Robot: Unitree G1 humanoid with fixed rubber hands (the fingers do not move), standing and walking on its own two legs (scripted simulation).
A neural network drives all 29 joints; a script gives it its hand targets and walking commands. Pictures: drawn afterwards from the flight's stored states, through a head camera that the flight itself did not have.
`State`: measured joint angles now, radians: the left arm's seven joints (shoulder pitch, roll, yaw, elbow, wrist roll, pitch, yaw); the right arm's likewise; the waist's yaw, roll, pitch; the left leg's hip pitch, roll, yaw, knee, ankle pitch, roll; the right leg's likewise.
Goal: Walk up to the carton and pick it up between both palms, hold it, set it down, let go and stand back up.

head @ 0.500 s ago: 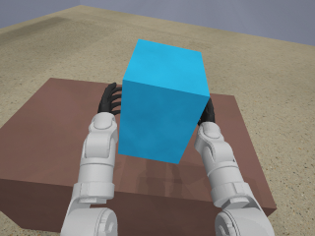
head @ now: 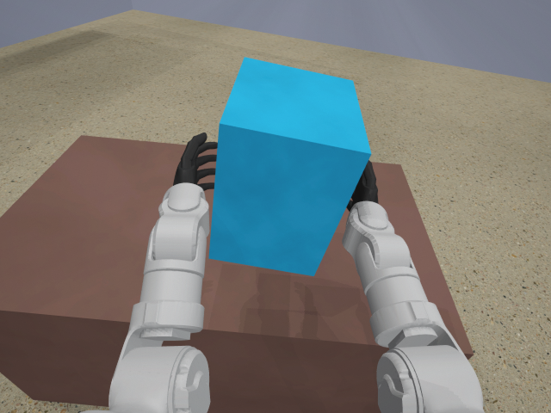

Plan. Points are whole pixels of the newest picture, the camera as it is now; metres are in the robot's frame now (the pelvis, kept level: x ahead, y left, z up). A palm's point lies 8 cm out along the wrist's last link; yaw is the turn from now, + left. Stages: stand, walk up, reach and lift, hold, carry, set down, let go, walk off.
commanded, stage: hold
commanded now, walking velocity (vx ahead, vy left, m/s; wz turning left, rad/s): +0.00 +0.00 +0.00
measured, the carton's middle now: (280, 170) +0.41 +0.00 +0.18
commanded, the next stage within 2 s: none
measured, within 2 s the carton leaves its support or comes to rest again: neither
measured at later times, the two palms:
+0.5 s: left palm (174, 183) +0.37 +0.15 +0.19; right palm (349, 195) +0.38 -0.11 +0.17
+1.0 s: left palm (174, 187) +0.36 +0.14 +0.19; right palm (351, 198) +0.37 -0.11 +0.17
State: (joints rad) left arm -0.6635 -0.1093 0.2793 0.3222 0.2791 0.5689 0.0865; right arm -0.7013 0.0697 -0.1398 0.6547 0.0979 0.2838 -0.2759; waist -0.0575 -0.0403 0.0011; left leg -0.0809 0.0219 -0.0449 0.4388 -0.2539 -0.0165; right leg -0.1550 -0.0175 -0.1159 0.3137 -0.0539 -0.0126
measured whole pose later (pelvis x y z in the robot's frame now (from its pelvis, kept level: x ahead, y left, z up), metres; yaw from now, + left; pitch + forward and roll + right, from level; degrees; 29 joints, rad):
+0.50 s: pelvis +0.02 +0.01 +0.00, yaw +1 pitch -8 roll -2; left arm -0.57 -0.13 0.24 0.08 0.31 0.70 0.08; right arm -0.63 0.05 -0.03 0.50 0.19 0.36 -0.30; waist -0.08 -0.03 0.03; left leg -0.02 0.03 -0.06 0.46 -0.30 -0.01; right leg -0.07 -0.01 -0.13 0.29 -0.08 0.00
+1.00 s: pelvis +0.02 +0.01 +0.00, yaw +0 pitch -9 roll -2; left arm -0.53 -0.15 0.23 0.01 0.32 0.71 0.08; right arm -0.60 0.04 0.00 0.44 0.20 0.36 -0.31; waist -0.07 -0.02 0.06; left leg 0.00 0.03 -0.05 0.45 -0.30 -0.01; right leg -0.06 -0.01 -0.12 0.30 -0.08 0.00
